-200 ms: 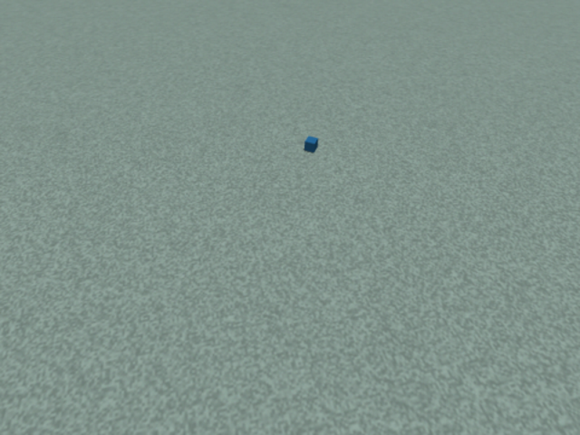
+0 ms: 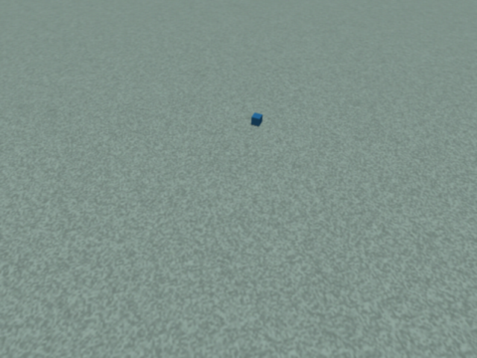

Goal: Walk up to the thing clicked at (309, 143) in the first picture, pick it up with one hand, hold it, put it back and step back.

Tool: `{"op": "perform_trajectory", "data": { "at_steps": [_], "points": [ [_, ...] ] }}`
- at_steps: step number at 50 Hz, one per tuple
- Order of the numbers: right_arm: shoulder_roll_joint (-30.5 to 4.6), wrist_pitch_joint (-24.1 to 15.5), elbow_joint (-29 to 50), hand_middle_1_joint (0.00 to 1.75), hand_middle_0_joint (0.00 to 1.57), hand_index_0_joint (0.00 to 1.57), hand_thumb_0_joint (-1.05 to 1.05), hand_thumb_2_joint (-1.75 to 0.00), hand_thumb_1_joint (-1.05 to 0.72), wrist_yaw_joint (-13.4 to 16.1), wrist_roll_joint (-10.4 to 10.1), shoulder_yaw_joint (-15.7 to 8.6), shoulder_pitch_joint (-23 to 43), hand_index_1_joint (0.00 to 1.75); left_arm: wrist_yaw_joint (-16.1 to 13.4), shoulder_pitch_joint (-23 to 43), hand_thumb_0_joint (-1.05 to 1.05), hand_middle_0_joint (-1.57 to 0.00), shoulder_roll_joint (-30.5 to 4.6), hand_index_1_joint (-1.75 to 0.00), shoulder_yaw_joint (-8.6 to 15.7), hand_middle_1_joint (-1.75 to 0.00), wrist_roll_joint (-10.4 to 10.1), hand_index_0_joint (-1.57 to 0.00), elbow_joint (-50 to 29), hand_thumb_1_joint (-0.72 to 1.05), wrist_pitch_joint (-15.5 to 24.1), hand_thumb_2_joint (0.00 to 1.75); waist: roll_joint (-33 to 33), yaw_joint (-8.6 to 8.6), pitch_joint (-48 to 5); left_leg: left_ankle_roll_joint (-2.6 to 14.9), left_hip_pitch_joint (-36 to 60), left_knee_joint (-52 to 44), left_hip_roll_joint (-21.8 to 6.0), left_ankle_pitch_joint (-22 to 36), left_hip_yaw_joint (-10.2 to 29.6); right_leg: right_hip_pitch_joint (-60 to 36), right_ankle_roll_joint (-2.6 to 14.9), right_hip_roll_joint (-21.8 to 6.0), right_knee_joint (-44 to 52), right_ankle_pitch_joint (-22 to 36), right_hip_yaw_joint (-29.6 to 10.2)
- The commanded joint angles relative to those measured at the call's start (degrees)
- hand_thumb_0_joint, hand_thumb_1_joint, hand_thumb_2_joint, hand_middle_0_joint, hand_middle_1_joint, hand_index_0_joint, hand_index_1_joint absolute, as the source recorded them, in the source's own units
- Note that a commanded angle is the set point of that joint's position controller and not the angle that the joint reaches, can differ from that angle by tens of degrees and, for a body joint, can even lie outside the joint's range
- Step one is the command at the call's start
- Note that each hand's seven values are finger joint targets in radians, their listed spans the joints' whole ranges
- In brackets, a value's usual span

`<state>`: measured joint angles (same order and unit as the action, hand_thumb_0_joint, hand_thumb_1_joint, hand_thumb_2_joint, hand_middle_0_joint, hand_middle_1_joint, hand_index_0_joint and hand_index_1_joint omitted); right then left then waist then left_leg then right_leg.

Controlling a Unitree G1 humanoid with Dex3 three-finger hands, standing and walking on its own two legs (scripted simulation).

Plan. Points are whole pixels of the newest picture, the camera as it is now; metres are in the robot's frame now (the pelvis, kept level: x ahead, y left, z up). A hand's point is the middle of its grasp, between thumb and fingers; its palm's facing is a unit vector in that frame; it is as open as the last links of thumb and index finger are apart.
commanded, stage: stand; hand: left
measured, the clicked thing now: (256, 119) +1.81 -0.10 -0.75
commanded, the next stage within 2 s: walk up in 0.92 s
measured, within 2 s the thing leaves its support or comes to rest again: neither
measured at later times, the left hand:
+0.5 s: hand out of the picture +0.08 +0.25 -0.16, palm faces -0.02 -0.94 -0.34, open 7.4 cm
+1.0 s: hand out of the picture +0.09 +0.26 -0.15, palm faces +0.05 -0.95 -0.32, open 7.4 cm
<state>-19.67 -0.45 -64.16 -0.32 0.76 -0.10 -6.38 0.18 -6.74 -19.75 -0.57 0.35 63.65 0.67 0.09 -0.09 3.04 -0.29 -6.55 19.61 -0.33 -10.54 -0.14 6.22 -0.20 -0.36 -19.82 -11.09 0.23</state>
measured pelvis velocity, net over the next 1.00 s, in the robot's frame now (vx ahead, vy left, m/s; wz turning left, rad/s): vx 0.01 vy -0.01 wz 0.08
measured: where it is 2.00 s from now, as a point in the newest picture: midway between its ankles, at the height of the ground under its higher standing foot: (240, 309)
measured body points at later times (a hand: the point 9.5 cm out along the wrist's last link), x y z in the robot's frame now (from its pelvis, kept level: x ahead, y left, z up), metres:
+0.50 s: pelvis +0.00 +0.00 +0.00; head +0.01 +0.00 +0.45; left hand +0.08 +0.30 -0.13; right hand +0.08 -0.30 -0.13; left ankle +0.00 +0.12 -0.75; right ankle +0.00 -0.12 -0.75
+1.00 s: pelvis +0.01 -0.01 +0.00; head +0.02 +0.00 +0.45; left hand +0.09 +0.31 -0.12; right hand +0.09 -0.31 -0.13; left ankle +0.00 +0.12 -0.74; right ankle +0.00 -0.12 -0.74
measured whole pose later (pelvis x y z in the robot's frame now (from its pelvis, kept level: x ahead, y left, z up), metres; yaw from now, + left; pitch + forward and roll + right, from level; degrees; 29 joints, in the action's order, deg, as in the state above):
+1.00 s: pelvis +0.01 -0.01 +0.00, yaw +5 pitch -1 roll -1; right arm -21.2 -1.3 -61.1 -2.0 1.0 -1.9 -12.0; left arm 3.8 -7.1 -21.1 3.6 2.9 58.0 0.2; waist 0.2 0.1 1.2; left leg -0.2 -11.6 28.1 -0.6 -18.8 2.7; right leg 7.6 1.8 -0.8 -25.1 -22.0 5.4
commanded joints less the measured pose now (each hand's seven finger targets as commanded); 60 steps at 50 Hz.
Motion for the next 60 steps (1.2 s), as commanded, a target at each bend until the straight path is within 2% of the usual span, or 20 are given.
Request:
{"op": "perform_trajectory", "data": {
  "at_steps": [1, 5, 16, 21, 35, 45, 46, 47, 48, 49, 50, 51, 52, 53, 54, 56, 57, 58, 59, 60],
  "points": [
    [-12.1, -1.4, 3.2, 0.30, 0.20, 0.20, 0.00, -0.90, -0.90, 0.9, -0.3, -2.1, 2.1, 0.30, -0.8, 2.6, 0.00, -0.20, -12.1, -0.30, 2.5, -0.30, 0.2, -0.20, -3.4, 0.90, 1.3, 0.90, 0.0, 0.29, -4.4, 1.70, 1.1, -2.7, -6.8, 7.3, 5.3, 0.2, 1.86, -7.1, 3.8, 6.8, -5.6],
    [-12.0, -1.4, 3.3, 0.30, 0.20, 0.20, 0.00, -0.90, -0.90, 0.8, -0.3, -2.1, 2.3, 0.30, -0.8, 2.3, 0.00, -0.20, -12.2, -0.30, 2.5, -0.30, 0.2, -0.20, -3.3, 0.90, 1.4, 0.90, -0.5, 0.13, -4.4, 1.82, 1.1, -2.8, -6.8, 8.3, 5.4, -0.2, 1.67, -7.1, 3.8, 8.4, -5.5],
    [-12.0, -1.3, 3.1, 0.30, 0.20, 0.20, 0.00, -0.90, -0.90, 0.8, -0.3, -2.0, 2.2, 0.30, -0.8, 2.3, 0.00, -0.20, -12.2, -0.30, 2.6, -0.30, 0.1, -0.20, -3.3, 0.90, 1.3, 0.90, 0.0, 0.08, -3.4, 1.59, 0.2, -3.5, -6.8, 7.2, 5.7, -0.2, 1.82, -7.0, 4.2, 6.3, -5.4],
    [-12.1, -1.5, 3.3, 0.30, 0.20, 0.20, 0.00, -0.90, -0.90, 0.9, -0.3, -2.0, 2.3, 0.30, -0.7, 2.1, 0.00, -0.20, -12.3, -0.30, 2.6, -0.30, 0.2, -0.20, -3.5, 0.90, 1.3, 0.90, 0.1, 0.04, -4.9, 1.64, 1.6, -3.1, -6.9, 9.4, 5.5, -0.5, 1.80, -7.1, 3.6, 8.9, -5.3],
    [-12.1, -1.6, 3.1, 0.30, 0.20, 0.20, 0.00, -0.90, -0.90, 1.0, -0.3, -1.8, 2.0, 0.30, -0.7, 1.9, 0.00, -0.20, -12.2, -0.30, 2.5, -0.30, 0.1, -0.20, -3.0, 0.90, 1.1, 0.90, -0.5, -0.11, -3.3, 1.53, 1.3, -3.6, -6.9, 8.9, 5.5, 0.1, 1.83, -7.1, 3.8, 8.5, -5.4],
    [-12.1, -1.4, 3.3, 0.30, 0.20, 0.20, 0.00, -0.90, -0.90, 0.9, -0.3, -1.9, 2.1, 0.30, -0.8, 1.9, 0.00, -0.20, -12.7, -0.30, 2.7, -0.30, 0.1, -0.20, -3.3, 0.90, 1.2, 0.90, -0.6, 0.08, -4.5, 1.44, 2.1, -3.3, -7.0, 9.2, 5.3, -1.0, 1.79, -7.2, 4.1, 9.7, -5.5],
    [-22.2, -2.6, 6.5, 0.30, 0.20, 0.20, 0.00, -0.90, -0.90, 0.0, -1.2, -6.5, -5.4, 0.30, 1.8, 4.6, 0.00, -0.20, -22.1, -0.30, 10.2, -0.30, 2.8, -0.20, -10.8, 0.90, 1.5, 0.90, -7.3, -1.20, -8.1, 4.85, -11.2, 1.3, -7.9, -18.3, 14.2, -7.5, 3.93, -6.8, -3.7, -22.9, -2.1],
    [-22.6, -2.9, 7.2, 0.30, 0.20, 0.20, 0.00, -0.90, -0.90, -0.5, -0.4, -6.6, -3.0, 0.30, 2.7, 4.3, 0.00, -0.20, -22.7, -0.30, 10.7, -0.30, 4.0, -0.20, -11.5, 0.90, 1.2, 0.90, -6.1, -2.27, -3.1, 3.59, -21.4, 1.6, -6.8, -24.8, 13.5, -8.1, 5.55, -9.2, -3.4, -33.7, -5.1],
    [-21.7, -3.4, 9.9, 0.30, 0.20, 0.20, 0.00, -0.90, -0.90, -0.8, 0.3, -6.5, 2.1, 0.30, 3.5, -0.2, 0.00, -0.20, -22.0, -0.30, 11.0, -0.30, 3.9, -0.20, -12.5, 0.90, 1.2, 0.90, -4.5, -5.62, -2.5, 1.86, -27.1, 6.3, -3.9, -21.1, 8.4, -10.9, 7.46, -12.9, -0.8, -35.9, -7.9],
    [-18.5, -3.5, 13.8, 0.30, 0.20, 0.20, 0.00, -0.90, -0.90, -1.1, 0.7, -6.1, 7.8, 0.30, 4.0, -5.2, 0.00, -0.20, -22.3, -0.30, 11.6, -0.30, 3.4, -0.20, -12.2, 0.90, 1.0, 0.90, -8.8, -9.52, -1.2, -1.22, -37.8, 15.9, 1.5, -13.2, -2.8, -19.1, 10.22, -18.6, 9.0, -39.0, -12.1],
    [-16.6, -3.6, 14.5, 0.30, 0.20, 0.20, 0.00, -0.90, -0.90, -0.9, 1.0, -6.0, 8.1, 0.30, 3.9, -2.4, 0.00, -0.20, -23.2, -0.30, 12.2, -0.30, 2.7, -0.20, -13.6, 0.90, 1.1, 0.90, -16.5, -9.55, -0.3, 0.60, -42.1, 27.5, -1.9, -15.6, -4.7, -17.8, 12.98, -26.6, 13.6, -34.8, -18.5],
    [-18.8, -3.7, 14.0, 0.30, 0.20, 0.20, 0.00, -0.90, -0.90, -1.1, 0.9, -6.7, 6.8, 0.30, 4.4, 1.0, 0.00, -0.20, -22.6, -0.30, 12.4, -0.30, 2.6, -0.20, -15.4, 0.90, 0.8, 0.90, -11.0, -8.36, 1.2, 0.21, -39.6, 29.2, -5.1, -17.2, -4.0, -12.9, 14.27, -28.4, 14.6, -31.6, -18.1],
    [-19.0, -3.8, 13.5, 0.30, 0.20, 0.20, 0.00, -0.90, -0.90, -1.7, 0.6, -6.7, 5.4, 0.30, 4.8, 2.0, 0.00, -0.20, -21.7, -0.30, 12.0, -0.30, 2.7, -0.20, -16.9, 0.90, 0.9, 0.90, -7.5, -7.73, 1.3, 0.40, -35.8, 29.1, -5.7, -16.7, -2.6, -9.7, 14.13, -26.6, 14.1, -30.8, -15.3],
    [-19.1, -3.5, 13.0, 0.30, 0.20, 0.20, 0.00, -0.90, -0.90, -2.4, 0.3, -7.1, 2.1, 0.30, 5.1, 5.1, 0.00, -0.20, -20.8, -0.30, 11.7, -0.30, 2.8, -0.20, -17.8, 0.90, 1.1, 0.90, -8.4, -5.23, 1.8, 0.51, -33.1, 28.1, -7.2, -14.8, -1.8, -7.6, 12.74, -24.8, 13.9, -31.2, -10.5],
    [-19.3, -3.2, 12.2, 0.30, 0.20, 0.20, 0.00, -0.90, -0.90, -3.0, -0.1, -7.4, -2.1, 0.30, 5.4, 8.0, 0.00, -0.20, -20.5, -0.30, 11.7, -0.30, 3.2, -0.20, -18.8, 0.90, 1.1, 0.90, -10.6, -2.86, 1.3, 1.10, -28.8, 26.1, -7.6, -12.4, -2.7, -5.6, 11.51, -22.6, 13.5, -31.4, -6.1],
    [-19.4, -3.2, 11.0, 0.30, 0.20, 0.20, 0.00, -0.90, -0.90, -3.4, -0.4, -8.1, -8.4, 0.30, 6.1, 10.9, 0.00, -0.20, -20.7, -0.30, 11.9, -0.30, 3.2, -0.20, -20.2, 0.90, 0.5, 0.90, -11.1, 0.29, 0.2, 1.22, -14.7, 20.1, -5.2, -8.5, -7.2, 3.2, 9.30, -17.5, 9.6, -30.0, 3.0],
    [-19.1, -3.2, 10.0, 0.30, 0.20, 0.20, 0.00, -0.90, -0.90, -3.0, -0.4, -8.5, -13.0, 0.30, 6.3, 12.1, 0.00, -0.20, -20.4, -0.30, 11.8, -0.30, 3.2, -0.20, -21.0, 0.90, 0.2, 0.90, -8.2, 2.72, -1.5, 1.27, -4.8, 15.2, -3.2, -5.2, -9.2, 8.5, 8.34, -15.0, 3.1, -28.7, 7.7],
    [-19.4, -3.3, 7.9, 0.30, 0.20, 0.20, 0.00, -0.90, -0.90, -2.1, 0.0, -9.3, -18.7, 0.30, 6.3, 11.9, 0.00, -0.20, -18.8, -0.30, 11.6, -0.30, 3.3, -0.20, -21.2, 0.90, -0.3, 0.90, -2.8, 5.22, -4.0, 1.45, 5.7, 12.9, 0.1, -3.5, -11.6, 14.1, 7.78, -11.7, -7.2, -27.9, 11.0],
    [-21.6, -3.2, 5.8, 0.30, 0.20, 0.20, 0.00, -0.90, -0.90, -0.8, 0.6, -10.6, -25.9, 0.30, 6.4, 11.2, 0.00, -0.20, -15.8, -0.30, 10.6, -0.30, 3.6, -0.20, -21.9, 0.90, -0.9, 0.90, 5.2, 8.38, -6.1, 2.96, 16.9, 13.0, 1.2, -7.3, -9.3, 22.8, 6.95, -8.1, -21.6, -24.1, 12.9],
    [-25.8, -2.9, 5.4, 0.30, 0.20, 0.20, 0.00, -0.90, -0.90, 0.4, 1.2, -11.6, -30.8, 0.30, 7.0, 11.4, 0.00, -0.20, -11.6, -0.30, 9.1, -0.30, 3.4, -0.20, -23.3, 0.90, -1.2, 0.90, 17.4, 10.82, -4.5, 5.83, 21.6, 3.6, -5.6, -21.9, 5.9, 35.0, 5.18, -1.1, -40.6, -26.9, 14.3]
  ]
}}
